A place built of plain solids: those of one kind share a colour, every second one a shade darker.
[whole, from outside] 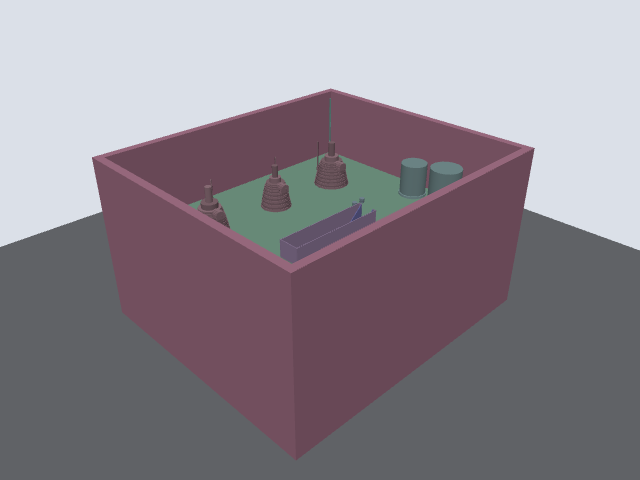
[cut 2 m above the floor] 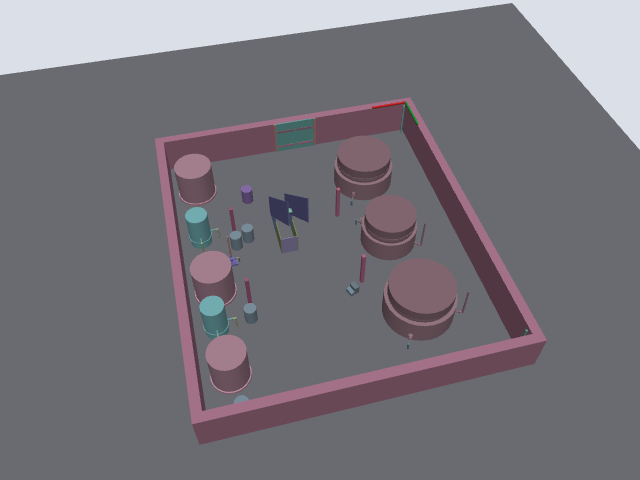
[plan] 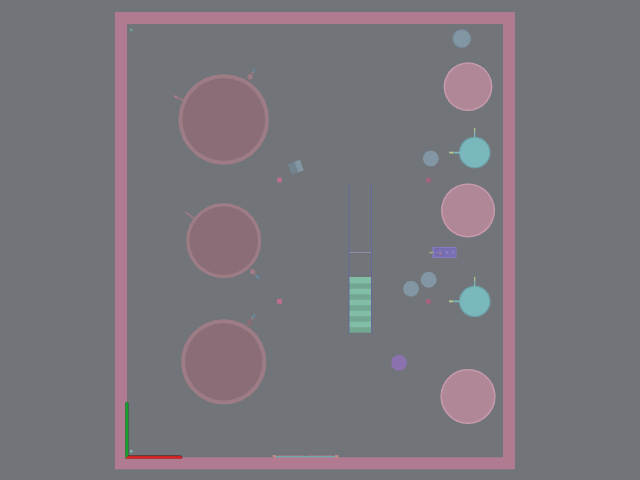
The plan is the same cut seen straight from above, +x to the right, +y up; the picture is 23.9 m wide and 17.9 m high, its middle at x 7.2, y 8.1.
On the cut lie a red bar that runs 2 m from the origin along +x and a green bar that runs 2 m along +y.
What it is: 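The still house of a malt distillery; one whitewashed hall 14.0 x 16.1 m, 9.6 m high, 3 copper pot stills in a row, an operating floor 5.40 m up, one steep steel stair free in the room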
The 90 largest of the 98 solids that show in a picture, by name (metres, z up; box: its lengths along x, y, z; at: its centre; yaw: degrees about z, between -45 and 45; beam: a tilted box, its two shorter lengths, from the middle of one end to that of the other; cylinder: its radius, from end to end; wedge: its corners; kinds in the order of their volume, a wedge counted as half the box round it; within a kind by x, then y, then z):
{
 "wall_1": {"box": [0.45, 17.05, 9.68], "at": [-0.23, 8.07, 4.79]},
 "wall_2": {"box": [14.92, 0.45, 9.68], "at": [7.01, -0.23, 4.79]},
 "wall_3": {"box": [14.92, 0.45, 9.68], "at": [7.01, 16.38, 4.79]},
 "wall_4": {"box": [0.45, 17.05, 9.68], "at": [14.24, 8.07, 4.79]},
 "still_1": {"cylinder": 1.59, "from": [3.61, 3.56, -0.05], "to": [3.61, 3.56, 1.16]},
 "still_2": {"cylinder": 1.4, "from": [3.61, 3.56, 1.16], "to": [3.61, 3.56, 1.32]},
 "still_3": {"cylinder": 1.46, "from": [3.61, 3.56, 1.32], "to": [3.61, 3.56, 1.5]},
 "still_4": {"cylinder": 1.44, "from": [3.61, 3.56, 1.5], "to": [3.61, 3.56, 4.05]},
 "still_5": {"cylinder": 0.61, "from": [3.61, 3.56, 6.85], "to": [3.61, 3.56, 6.9]},
 "still_6": {"cylinder": 0.46, "from": [3.61, 3.56, 6.9], "to": [3.61, 3.56, 7.2]},
 "still_7": {"cylinder": 0.19, "from": [3.61, 3.56, 7.2], "to": [3.61, 3.56, 8.07]},
 "still_8": {"cylinder": 1.4, "from": [3.61, 8.07, -0.05], "to": [3.61, 8.07, 1.16]},
 "still_9": {"cylinder": 1.25, "from": [3.61, 8.07, 1.15], "to": [3.61, 8.07, 1.34]},
 "still_10": {"cylinder": 1.3, "from": [3.61, 8.07, 1.34], "to": [3.61, 8.07, 1.5]},
 "still_11": {"cylinder": 1.28, "from": [3.61, 8.07, 1.5], "to": [3.61, 8.07, 4.05]},
 "still_12": {"cylinder": 0.86, "from": [3.61, 8.07, 5.4], "to": [3.61, 8.07, 5.53]},
 "still_13": {"cylinder": 0.84, "from": [3.61, 8.07, 5.53], "to": [3.61, 8.07, 5.65]},
 "still_14": {"cylinder": 0.82, "from": [3.61, 8.07, 5.65], "to": [3.61, 8.07, 5.79]},
 "still_15": {"cylinder": 0.79, "from": [3.61, 8.07, 5.79], "to": [3.61, 8.07, 5.91]},
 "still_16": {"cylinder": 0.77, "from": [3.61, 8.07, 5.91], "to": [3.61, 8.07, 6.03]},
 "still_17": {"cylinder": 0.75, "from": [3.61, 8.07, 6.03], "to": [3.61, 8.07, 6.15]},
 "still_18": {"cylinder": 0.73, "from": [3.61, 8.07, 6.15], "to": [3.61, 8.07, 6.27]},
 "still_19": {"cylinder": 0.7, "from": [3.61, 8.07, 6.27], "to": [3.61, 8.07, 6.38]},
 "still_20": {"cylinder": 0.52, "from": [3.61, 8.07, 6.86], "to": [3.61, 8.07, 6.9]},
 "still_21": {"cylinder": 0.33, "from": [3.61, 8.07, 6.9], "to": [3.61, 8.07, 7.2]},
 "still_22": {"cylinder": 0.17, "from": [3.61, 8.07, 7.2], "to": [3.61, 8.07, 7.89]},
 "still_23": {"cylinder": 1.69, "from": [3.61, 12.6, -0.05], "to": [3.61, 12.6, 1.24]},
 "still_24": {"cylinder": 1.5, "from": [3.61, 12.6, 1.23], "to": [3.61, 12.6, 1.38]},
 "still_25": {"cylinder": 1.54, "from": [3.61, 12.6, 1.38], "to": [3.61, 12.6, 1.5]},
 "still_26": {"cylinder": 1.54, "from": [3.61, 12.6, 1.5], "to": [3.61, 12.6, 4.05]},
 "still_27": {"cylinder": 1.04, "from": [3.61, 12.6, 5.4], "to": [3.61, 12.6, 5.51]},
 "still_28": {"cylinder": 1.02, "from": [3.61, 12.6, 5.51], "to": [3.61, 12.6, 5.62]},
 "still_29": {"cylinder": 0.99, "from": [3.61, 12.6, 5.62], "to": [3.61, 12.6, 5.74]},
 "still_30": {"cylinder": 0.97, "from": [3.61, 12.6, 5.74], "to": [3.61, 12.6, 5.85]},
 "still_31": {"cylinder": 0.95, "from": [3.61, 12.6, 5.85], "to": [3.61, 12.6, 5.96]},
 "still_32": {"cylinder": 0.92, "from": [3.61, 12.6, 5.96], "to": [3.61, 12.6, 6.06]},
 "still_33": {"cylinder": 0.9, "from": [3.61, 12.6, 6.06], "to": [3.61, 12.6, 6.16]},
 "still_34": {"cylinder": 0.87, "from": [3.61, 12.6, 6.16], "to": [3.61, 12.6, 6.26]},
 "still_35": {"cylinder": 0.85, "from": [3.61, 12.6, 6.26], "to": [3.61, 12.6, 6.36]},
 "still_36": {"cylinder": 0.63, "from": [3.61, 12.6, 6.86], "to": [3.61, 12.6, 6.9]},
 "still_37": {"cylinder": 0.42, "from": [3.61, 12.6, 6.9], "to": [3.61, 12.6, 7.2]},
 "still_38": {"cylinder": 0.2, "from": [3.61, 12.6, 7.2], "to": [3.61, 12.6, 8.03]},
 "still_39": {"box": [0.53, 0.54, 0.33], "at": [4.18, 8.07, 6.65]},
 "still_40": {"box": [0.61, 0.54, 0.33], "at": [4.22, 3.56, 6.65]},
 "still_41": {"box": [0.67, 0.54, 0.33], "at": [4.25, 12.6, 6.65]},
 "upper_floor_1": {"box": [8.15, 16.17, 0.3], "at": [4.07, 8.07, 5.25]},
 "upper_floor_2": {"box": [1.14, 5.99, 0.3], "at": [8.7, 13.17, 5.25]},
 "receiver_1": {"cylinder": 1.03, "from": [12.72, 2.26, -0.05], "to": [12.72, 2.26, 0.14]},
 "receiver_2": {"cylinder": 0.97, "from": [12.72, 2.26, 0.14], "to": [12.72, 2.26, 2.09]},
 "receiver_3": {"cylinder": 1.01, "from": [12.72, 9.2, -0.05], "to": [12.72, 9.2, 0.14]},
 "receiver_4": {"cylinder": 0.95, "from": [12.72, 9.2, 0.14], "to": [12.72, 9.2, 2.47]},
 "receiver_5": {"cylinder": 0.91, "from": [12.72, 13.82, -0.05], "to": [12.72, 13.82, 0.14]},
 "receiver_6": {"cylinder": 0.85, "from": [12.72, 13.82, 0.14], "to": [12.72, 13.82, 2.26]},
 "charger_1": {"cylinder": 0.82, "from": [8.11, 14.95, 5.35], "to": [8.11, 14.95, 5.54]},
 "charger_2": {"cylinder": 0.76, "from": [8.11, 14.95, 5.54], "to": [8.11, 14.95, 7.36]},
 "charger_3": {"cylinder": 0.91, "from": [10.34, 14.95, 5.54], "to": [10.34, 14.95, 7.73]},
 "condenser_1": {"cylinder": 0.53, "from": [12.97, 5.81, -0.05], "to": [12.97, 5.81, 0.45]},
 "condenser_2": {"cylinder": 0.59, "from": [12.97, 5.81, 0.45], "to": [12.97, 5.81, 0.5]},
 "condenser_3": {"cylinder": 0.54, "from": [12.97, 5.81, 0.5], "to": [12.97, 5.81, 3.8]},
 "condenser_4": {"cylinder": 0.53, "from": [12.97, 11.36, -0.05], "to": [12.97, 11.36, 0.45]},
 "condenser_5": {"cylinder": 0.59, "from": [12.97, 11.36, 0.45], "to": [12.97, 11.36, 0.5]},
 "condenser_6": {"cylinder": 0.54, "from": [12.97, 11.36, 0.5], "to": [12.97, 11.36, 3.8]},
 "stair_rail_1": {"wedge": [[8.26, 4.64, -0.3], [8.26, 4.64, 1.16], [8.26, 10.2, 4.93], [8.26, 10.2, 6.39], [8.3, 4.64, -0.3], [8.3, 4.64, 1.16], [8.3, 10.2, 4.93], [8.3, 10.2, 6.39]]},
 "stair_rail_2": {"wedge": [[9.1, 4.64, -0.3], [9.1, 4.64, 1.16], [9.1, 10.2, 4.93], [9.1, 10.2, 6.39], [9.14, 4.64, -0.3], [9.14, 4.64, 1.16], [9.14, 10.2, 4.93], [9.14, 10.2, 6.39]]},
 "piece_1": {"box": [0.26, 0.42, 0.49], "at": [6.2, 10.77, 0.2], "yaw": 20.1},
 "piece_2": {"box": [0.22, 0.42, 0.27], "at": [6.42, 10.86, 0.09], "yaw": 20.1},
 "piece_3": {"cylinder": 0.29, "from": [10.59, 6.28, -0.05], "to": [10.59, 6.28, 0.88]},
 "piece_4": {"cylinder": 0.29, "from": [11.25, 6.62, -0.05], "to": [11.25, 6.62, 0.88]},
 "piece_5": {"cylinder": 0.29, "from": [11.33, 11.14, -0.05], "to": [11.33, 11.14, 0.88]},
 "piece_6": {"cylinder": 0.31, "from": [12.49, 15.61, 0.82], "to": [12.49, 15.61, 0.88]},
 "column_1": {"box": [0.18, 0.18, 4.79], "at": [5.69, 5.82, 2.35]},
 "column_2": {"box": [0.18, 0.18, 4.79], "at": [5.69, 10.34, 2.35]},
 "column_3": {"box": [0.18, 0.18, 4.79], "at": [11.24, 5.82, 2.35]},
 "column_4": {"box": [0.18, 0.18, 4.79], "at": [11.24, 10.34, 2.35]},
 "well_rail_1": {"box": [0.04, 5.78, 1.05], "at": [8.11, 7.36, 5.88]},
 "well_rail_2": {"box": [1.26, 0.04, 1.05], "at": [8.7, 4.5, 5.88]},
 "well_rail_3": {"box": [0.04, 5.78, 1.05], "at": [9.29, 7.36, 5.88]},
 "loading_door_leaves_1": {"box": [2.2, 0.07, 2.75], "at": [6.66, 0.01, 1.32]},
 "foot_1": {"cylinder": 0.29, "from": [10.15, 3.52, -0.05], "to": [10.15, 3.52, 0.88]},
 "riser_1": {"cylinder": 0.06, "from": [0.16, 0.22, -0.05], "to": [0.16, 0.22, 9.23]},
 "riser_2": {"cylinder": 0.06, "from": [0.16, 15.93, -0.05], "to": [0.16, 15.93, 9.23]},
 "stair_fence_1": {"box": [0.04, 1.21, 1.15], "at": [8.28, 7.06, 0.53]},
 "stair_fence_2": {"box": [0.04, 1.21, 1.15], "at": [9.12, 7.06, 0.53]},
 "pump_1": {"box": [0.9, 0.42, 0.18], "at": [11.84, 7.63, 0.04]},
 "pump_2": {"box": [0.8, 0.33, 0.045], "at": [11.86, 7.63, 0.15]},
 "loading_door_frame_1": {"box": [0.12, 0.1, 2.87], "at": [5.5, 0.03, 1.39]},
 "loading_door_frame_2": {"box": [0.12, 0.1, 2.87], "at": [7.82, 0.03, 1.39]},
 "stair_fence_cross_1": {"box": [0.89, 0.04, 1.15], "at": [8.7, 7.64, 0.53]},
 "stair_steps_1": {"box": [0.88, 0.23, 0.05], "at": [8.7, 4.76, 0.17]},
 "stair_steps_2": {"box": [0.88, 0.23, 0.05], "at": [8.7, 4.96, 0.36]}
}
